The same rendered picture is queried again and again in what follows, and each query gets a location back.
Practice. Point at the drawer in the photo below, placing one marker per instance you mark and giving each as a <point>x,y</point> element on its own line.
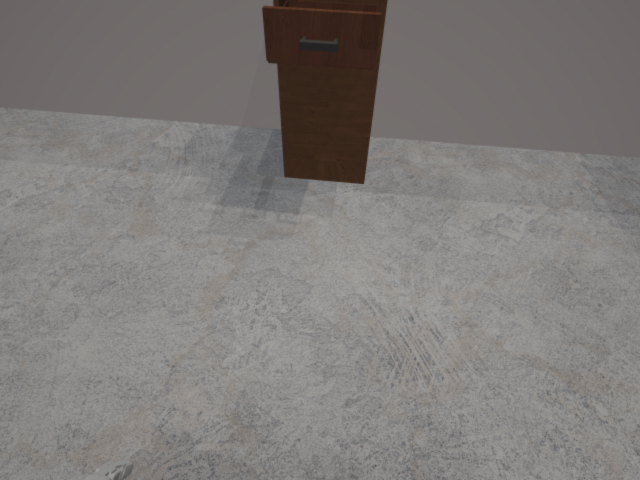
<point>356,26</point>

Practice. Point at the cabinet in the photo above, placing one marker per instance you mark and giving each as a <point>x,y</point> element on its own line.
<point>326,115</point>

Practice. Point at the handle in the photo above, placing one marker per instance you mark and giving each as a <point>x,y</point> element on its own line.
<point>318,45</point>

